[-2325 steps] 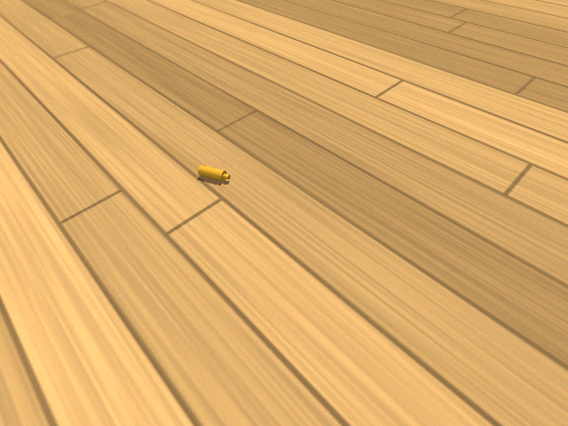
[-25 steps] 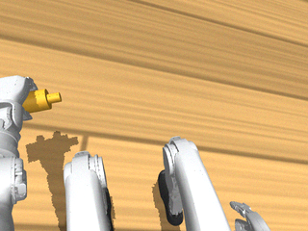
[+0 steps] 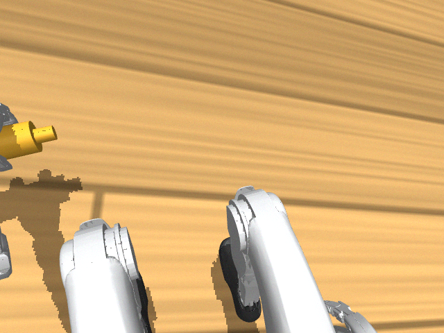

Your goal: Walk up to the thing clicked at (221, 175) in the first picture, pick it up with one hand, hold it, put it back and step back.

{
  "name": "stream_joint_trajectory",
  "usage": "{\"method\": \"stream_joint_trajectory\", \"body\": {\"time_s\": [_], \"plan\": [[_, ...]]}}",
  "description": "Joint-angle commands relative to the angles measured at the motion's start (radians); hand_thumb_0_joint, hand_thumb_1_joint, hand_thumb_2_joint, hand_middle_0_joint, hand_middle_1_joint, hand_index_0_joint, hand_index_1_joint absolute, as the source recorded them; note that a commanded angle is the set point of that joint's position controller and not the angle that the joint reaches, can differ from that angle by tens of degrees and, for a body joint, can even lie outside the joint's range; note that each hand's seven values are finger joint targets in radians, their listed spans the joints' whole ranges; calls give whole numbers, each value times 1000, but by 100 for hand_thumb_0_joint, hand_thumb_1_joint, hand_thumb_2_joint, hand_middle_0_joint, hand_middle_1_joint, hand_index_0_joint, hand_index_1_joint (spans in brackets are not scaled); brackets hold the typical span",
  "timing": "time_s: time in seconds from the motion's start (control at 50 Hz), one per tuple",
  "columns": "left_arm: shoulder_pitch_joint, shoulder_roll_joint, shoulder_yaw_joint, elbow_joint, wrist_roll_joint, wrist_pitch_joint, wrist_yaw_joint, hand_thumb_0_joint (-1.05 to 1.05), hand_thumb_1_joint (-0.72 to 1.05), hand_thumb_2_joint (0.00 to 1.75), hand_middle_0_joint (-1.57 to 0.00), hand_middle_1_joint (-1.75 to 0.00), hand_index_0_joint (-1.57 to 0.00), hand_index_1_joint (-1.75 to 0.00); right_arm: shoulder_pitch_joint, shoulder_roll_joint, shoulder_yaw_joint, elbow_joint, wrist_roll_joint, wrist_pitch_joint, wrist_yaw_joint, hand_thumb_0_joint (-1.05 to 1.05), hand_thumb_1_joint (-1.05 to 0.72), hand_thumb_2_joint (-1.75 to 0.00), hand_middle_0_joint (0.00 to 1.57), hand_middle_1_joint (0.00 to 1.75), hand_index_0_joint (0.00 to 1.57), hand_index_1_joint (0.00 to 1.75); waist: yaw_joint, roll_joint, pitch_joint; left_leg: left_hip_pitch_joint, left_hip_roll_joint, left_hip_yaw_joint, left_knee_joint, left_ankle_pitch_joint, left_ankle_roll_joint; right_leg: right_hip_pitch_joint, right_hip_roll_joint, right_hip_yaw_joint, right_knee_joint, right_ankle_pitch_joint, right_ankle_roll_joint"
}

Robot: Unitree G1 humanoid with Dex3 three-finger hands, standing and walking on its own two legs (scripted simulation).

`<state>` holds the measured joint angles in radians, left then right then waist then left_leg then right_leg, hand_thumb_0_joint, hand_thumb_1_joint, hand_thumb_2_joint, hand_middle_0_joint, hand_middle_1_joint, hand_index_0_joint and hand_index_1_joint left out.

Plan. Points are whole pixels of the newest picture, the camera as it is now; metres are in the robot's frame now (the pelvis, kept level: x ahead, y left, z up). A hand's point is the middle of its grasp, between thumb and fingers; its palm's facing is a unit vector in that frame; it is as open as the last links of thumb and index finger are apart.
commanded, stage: lower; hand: left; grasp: from above
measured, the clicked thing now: (0, 144) +0.48 +0.33 -0.19
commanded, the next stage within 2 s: rest in 0.42 s
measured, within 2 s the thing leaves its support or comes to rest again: neither
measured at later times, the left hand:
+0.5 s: hand (1, 153) +0.47 +0.33 -0.21, palm faces -0.45 -0.12 -0.88, open 8.5 cm
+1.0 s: hand (15, 156) +0.47 +0.33 -0.25, palm faces -0.46 -0.13 -0.88, open 8.5 cm
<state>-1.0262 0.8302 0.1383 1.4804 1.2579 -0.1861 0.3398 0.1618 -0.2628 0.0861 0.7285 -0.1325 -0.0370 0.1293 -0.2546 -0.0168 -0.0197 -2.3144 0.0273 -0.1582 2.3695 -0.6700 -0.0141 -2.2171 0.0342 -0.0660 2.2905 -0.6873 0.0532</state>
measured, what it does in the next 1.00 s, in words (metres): stands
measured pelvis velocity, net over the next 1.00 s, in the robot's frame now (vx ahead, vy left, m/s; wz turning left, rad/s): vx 0.01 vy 0.00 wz -0.07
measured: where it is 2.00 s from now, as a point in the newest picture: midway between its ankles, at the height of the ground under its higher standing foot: (192, 309)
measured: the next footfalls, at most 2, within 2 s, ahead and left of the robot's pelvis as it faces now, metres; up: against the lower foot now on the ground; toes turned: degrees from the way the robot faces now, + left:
none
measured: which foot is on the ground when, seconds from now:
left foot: down 0.00-1.00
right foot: down 0.00-1.00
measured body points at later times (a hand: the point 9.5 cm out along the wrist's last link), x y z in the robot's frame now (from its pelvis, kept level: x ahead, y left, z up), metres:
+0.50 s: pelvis +0.00 +0.00 -0.02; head +0.27 +0.09 +0.33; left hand +0.49 +0.34 -0.16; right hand +0.06 -0.27 -0.11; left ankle +0.08 +0.13 -0.31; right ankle +0.10 -0.13 -0.31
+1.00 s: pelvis +0.01 +0.00 -0.03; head +0.28 +0.10 +0.30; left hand +0.49 +0.33 -0.20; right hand +0.05 -0.26 -0.11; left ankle +0.08 +0.13 -0.31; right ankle +0.10 -0.13 -0.31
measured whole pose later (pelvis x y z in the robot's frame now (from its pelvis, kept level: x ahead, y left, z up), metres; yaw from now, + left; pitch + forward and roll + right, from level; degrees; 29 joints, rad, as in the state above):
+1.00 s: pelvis +0.01 +0.00 -0.03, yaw -4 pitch +31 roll -12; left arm -1.05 0.99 0.18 1.62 1.29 -0.22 0.48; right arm 0.11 -0.30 0.22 0.68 -0.21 -0.10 0.16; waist -0.32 -0.10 0.11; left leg -2.37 0.02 -0.24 2.51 -0.71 -0.02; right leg -2.25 0.06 -0.12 2.38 -0.70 0.06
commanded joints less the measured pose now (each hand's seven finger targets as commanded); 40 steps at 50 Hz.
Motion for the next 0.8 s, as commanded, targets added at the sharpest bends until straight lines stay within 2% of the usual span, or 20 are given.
{"method": "stream_joint_trajectory", "body": {"time_s": [0.0, 0.04, 0.06, 0.1, 0.18, 0.22, 0.24, 0.32, 0.38, 0.4, 0.42, 0.44, 0.48, 0.58, 0.64, 0.66, 0.68, 0.7, 0.72, 0.78], "plan": [[-300, 289, 15, -129, -10, -1, 39, 0, 83, 50, -114, -49, -117, -46, 211, -262, -79, -14, -4, 1, -10, 0, -90, -90, 20, 30, 20, 30, 5, 335, -706, 541, -8, 100, -235, 165, 33, 328, 20, -99, -217, 220, -86], [-326, 297, 21, -171, -12, -7, 40, 0, 84, 54, -115, -51, -118, -48, 214, -265, -74, -15, -7, 2, -8, 0, -90, -90, 20, 30, 20, 30, -4, 342, -704, 533, -7, 99, -223, 176, 34, 335, 20, -101, -212, 233, -83], [-328, 310, 24, -168, -12, -8, 42, 0, 84, 53, -116, -50, -118, -48, 206, -266, -73, -11, -5, 3, -9, 0, -90, -90, 20, 30, 20, 30, 12, 345, -722, 537, -8, 99, -223, 176, 34, 328, 22, -100, -209, 233, -84], [-325, 315, 24, -171, -5, -11, 43, 0, 81, 49, -113, -50, -116, -47, 209, -265, -73, -18, -5, 7, -6, 0, -90, -90, 20, 30, 20, 30, 6, 367, -729, 546, -8, 99, -218, 187, 32, 335, 23, -102, -203, 240, -85], [-308, 274, -1, -102, -11, -17, 44, 0, 81, 48, -115, -48, -117, -45, 200, -269, -58, -16, -14, 7, -6, 0, -90, -90, 20, 30, 20, 30, -27, 324, -655, 511, -7, 86, -197, 176, 34, 298, 23, -112, -190, 235, -82], [-315, 318, 14, -94, -6, -27, 55, 0, 81, 46, -112, -50, -116, -46, 193, -276, -49, -14, -18, 4, -6, 0, -90, -90, 20, 30, 20, 30, -19, 318, -651, 486, -9, 87, -187, 173, 38, 309, 25, -112, -189, 235, -80], [-315, 318, 16, -100, 0, -31, 61, 0, 81, 46, -113, -49, -117, -45, 195, -273, -47, -15, -20, 4, -4, 0, -90, -90, 20, 30, 20, 30, -12, 336, -662, 502, -9, 89, -186, 184, 34, 317, 25, -112, -182, 242, -81], [-338, 348, 29, -95, 10, -44, 83, 0, 85, 47, -115, -52, -119, -48, 191, -282, -38, -22, -32, -3, -2, 0, -90, -90, 20, 30, 20, 30, -30, 355, -646, 510, -6, 85, -161, 189, 34, 300, 26, -119, -170, 249, -79], [-344, 379, 47, -95, 23, -52, 107, 0, 87, 46, -116, -51, -120, -47, 185, -290, -31, -23, -41, -4, -3, 0, -90, -90, 20, 30, 20, 30, -28, 385, -676, 513, -5, 85, -153, 192, 31, 312, 30, -124, -160, 255, -77], [-308, 356, 35, -50, 24, -46, 110, 0, 86, 45, -116, -51, -120, -47, 183, -284, -29, -20, -44, -7, 0, 0, -90, -90, 20, 30, 20, 30, -26, 368, -652, 502, -2, 83, -146, 189, 33, 305, 33, -124, -159, 254, -76], [-333, 365, 46, -89, 22, -48, 118, 0, 87, 49, -117, -51, -120, -48, 185, -289, -28, -18, -48, -8, 0, 0, -90, -90, 20, 30, 20, 30, -31, 372, -675, 514, -2, 80, -145, 197, 32, 305, 33, -129, -157, 259, -76], [-323, 364, 44, -62, 27, -42, 121, 0, 87, 51, -117, -53, -120, -49, 189, -293, -28, -18, -46, -11, 1, 0, -90, -90, 20, 30, 20, 30, -36, 381, -655, 523, -2, 77, -146, 203, 30, 291, 32, -133, -148, 261, -78], [-325, 378, 49, -80, 26, -39, 127, 0, 86, 50, -117, -52, -120, -49, 174, -298, -28, -25, -50, -12, 0, 0, -90, -90, 20, 30, 20, 30, -27, 419, -676, 550, -1, 73, -148, 204, 26, 274, 33, -137, -139, 257, -82], [-316, 367, 30, -48, 24, -25, 131, 0, 82, 49, -114, -47, -117, -44, 177, -303, -15, -28, -53, -21, 6, 0, -89, -89, 20, 30, 20, 30, -53, 409, -634, 526, 3, 63, -132, 214, 26, 271, 35, -144, -128, 272, -81], [-304, 392, 52, -42, 11, -27, 142, 0, 84, 47, -114, -46, -117, -43, 175, -310, -6, -31, -57, -24, 7, 0, -89, -89, 20, 30, 20, 30, -43, 406, -647, 520, 2, 60, -131, 226, 25, 286, 35, -149, -121, 280, -80], [-283, 375, 41, -6, 14, -24, 141, 0, 83, 49, -114, -46, -117, -43, 172, -316, -4, -34, -58, -27, 7, 0, -89, -89, 20, 30, 20, 30, -55, 392, -606, 510, 2, 56, -128, 216, 24, 261, 35, -155, -119, 267, -84], [-301, 381, 34, -21, 17, -29, 140, 0, 83, 49, -114, -46, -117, -43, 170, -313, 0, -36, -58, -29, 9, 0, -89, -89, 20, 30, 20, 30, -61, 403, -609, 512, 4, 53, -130, 203, 24, 263, 38, -154, -120, 258, -84], [-305, 395, 39, -14, 18, -30, 140, 0, 83, 49, -114, -47, -117, -44, 176, -324, 3, -38, -60, -32, 9, 0, -89, -89, 20, 30, 20, 30, -70, 398, -575, 491, 1, 56, -123, 195, 24, 260, 36, -156, -124, 251, -85], [-304, 405, 43, -25, 18, -32, 143, 0, 84, 48, -115, -45, -118, -42, 170, -316, 6, -39, -60, -35, 9, 0, -89, -89, 20, 30, 20, 30, -57, 394, -599, 496, 4, 55, -124, 189, 27, 276, 40, -153, -125, 252, -82], [-300, 432, 60, -36, 14, -39, 159, 0, 85, 49, -116, -45, -119, -43, 165, -323, 23, -40, -67, -40, 11, 0, -89, -89, 20, 30, 20, 30, -56, 403, -635, 508, 8, 57, -109, 223, 28, 324, 43, -153, -124, 289, -75]]}}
